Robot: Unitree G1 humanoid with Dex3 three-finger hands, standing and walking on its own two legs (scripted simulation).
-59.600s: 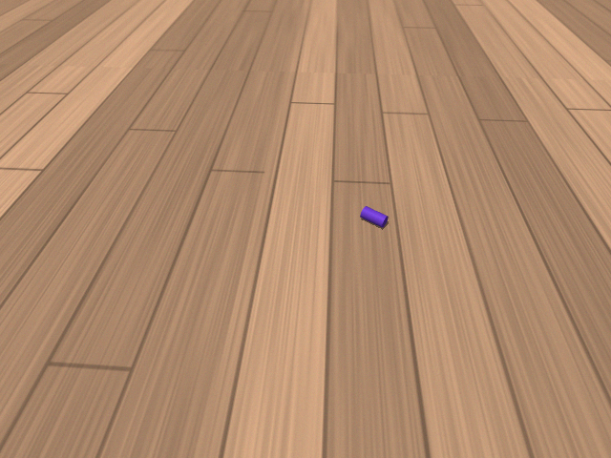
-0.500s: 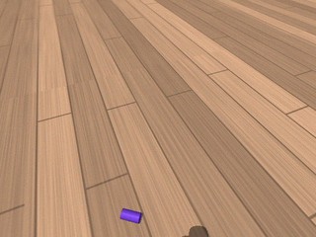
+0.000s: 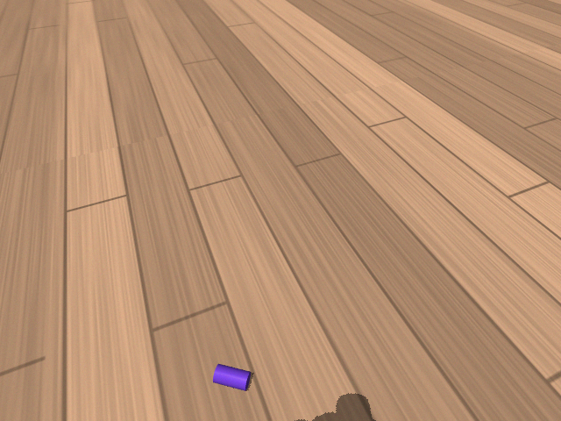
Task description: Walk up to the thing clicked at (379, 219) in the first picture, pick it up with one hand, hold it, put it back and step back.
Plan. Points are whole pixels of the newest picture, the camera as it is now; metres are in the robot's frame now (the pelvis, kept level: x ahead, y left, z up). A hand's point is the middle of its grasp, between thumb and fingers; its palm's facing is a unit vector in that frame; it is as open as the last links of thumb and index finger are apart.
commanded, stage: stand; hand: left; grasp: from above
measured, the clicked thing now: (232, 377) +0.42 +0.20 -0.75
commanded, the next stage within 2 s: step back in 0.24 s
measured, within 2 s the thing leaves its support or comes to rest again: neither
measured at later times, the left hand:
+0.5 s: hand out of the picture +0.08 +0.30 -0.17, palm faces +0.00 -0.92 -0.39, open 7.4 cm
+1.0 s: hand out of the picture +0.02 +0.33 -0.17, palm faces -0.08 -0.91 -0.40, open 7.4 cm
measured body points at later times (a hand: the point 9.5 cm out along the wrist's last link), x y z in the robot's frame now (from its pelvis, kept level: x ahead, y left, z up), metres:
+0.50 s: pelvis -0.03 +0.04 -0.02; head +0.03 +0.04 +0.43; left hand +0.08 +0.35 -0.14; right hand +0.05 -0.29 -0.14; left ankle -0.04 +0.15 -0.73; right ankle -0.01 -0.12 -0.75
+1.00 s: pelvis -0.10 +0.07 -0.03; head -0.05 +0.06 +0.41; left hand +0.02 +0.37 -0.14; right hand -0.01 -0.24 -0.16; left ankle -0.04 +0.15 -0.75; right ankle -0.11 -0.05 -0.75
